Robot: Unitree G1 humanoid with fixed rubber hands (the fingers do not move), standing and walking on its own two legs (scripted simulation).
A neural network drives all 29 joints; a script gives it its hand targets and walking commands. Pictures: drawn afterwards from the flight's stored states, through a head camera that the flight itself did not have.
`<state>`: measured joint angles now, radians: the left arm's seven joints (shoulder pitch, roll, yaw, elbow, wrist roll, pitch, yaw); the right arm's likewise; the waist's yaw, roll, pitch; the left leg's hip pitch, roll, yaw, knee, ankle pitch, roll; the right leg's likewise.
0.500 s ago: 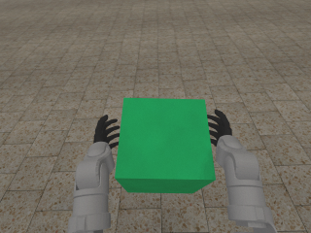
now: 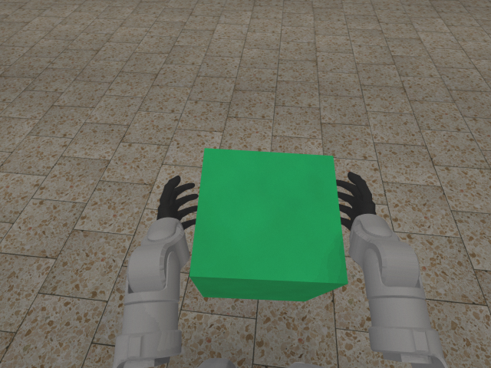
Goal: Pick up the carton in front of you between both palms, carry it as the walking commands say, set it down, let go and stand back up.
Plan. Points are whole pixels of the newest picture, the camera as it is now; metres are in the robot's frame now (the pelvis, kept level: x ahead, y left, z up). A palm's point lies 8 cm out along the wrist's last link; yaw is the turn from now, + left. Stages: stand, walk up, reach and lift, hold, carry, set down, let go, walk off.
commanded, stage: carry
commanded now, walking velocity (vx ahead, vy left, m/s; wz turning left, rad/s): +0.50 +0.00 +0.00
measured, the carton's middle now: (260, 234) +0.34 +0.01 -0.01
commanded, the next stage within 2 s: none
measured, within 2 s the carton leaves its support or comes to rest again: neither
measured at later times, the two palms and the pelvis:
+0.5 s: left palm (184, 78) +0.66 +0.18 +0.10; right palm (319, 83) +0.64 -0.12 +0.11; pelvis +0.36 +0.05 +0.03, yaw -2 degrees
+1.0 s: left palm (212, 29) +0.88 +0.14 +0.11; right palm (322, 29) +0.90 -0.16 +0.11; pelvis +0.67 -0.02 +0.03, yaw +1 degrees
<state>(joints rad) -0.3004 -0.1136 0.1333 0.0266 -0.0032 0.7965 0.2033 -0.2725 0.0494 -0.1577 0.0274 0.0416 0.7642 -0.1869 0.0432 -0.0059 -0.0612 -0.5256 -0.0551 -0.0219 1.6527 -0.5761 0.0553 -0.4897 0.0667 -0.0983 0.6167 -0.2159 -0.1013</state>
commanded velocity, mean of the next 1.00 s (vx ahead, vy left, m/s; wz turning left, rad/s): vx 0.50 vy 0.00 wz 0.00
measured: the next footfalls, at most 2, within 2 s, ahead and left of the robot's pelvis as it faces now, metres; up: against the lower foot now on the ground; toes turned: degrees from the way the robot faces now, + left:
left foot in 0.30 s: +0.42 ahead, +0.12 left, +0.00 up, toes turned +6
right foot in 0.78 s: +0.72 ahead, -0.10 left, +0.00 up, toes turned -12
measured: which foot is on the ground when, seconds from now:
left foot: up 0.00-0.28, down 0.30-0.80, up 0.82-1.00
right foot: down 0.00-0.32, up 0.34-0.76, down 0.78-1.00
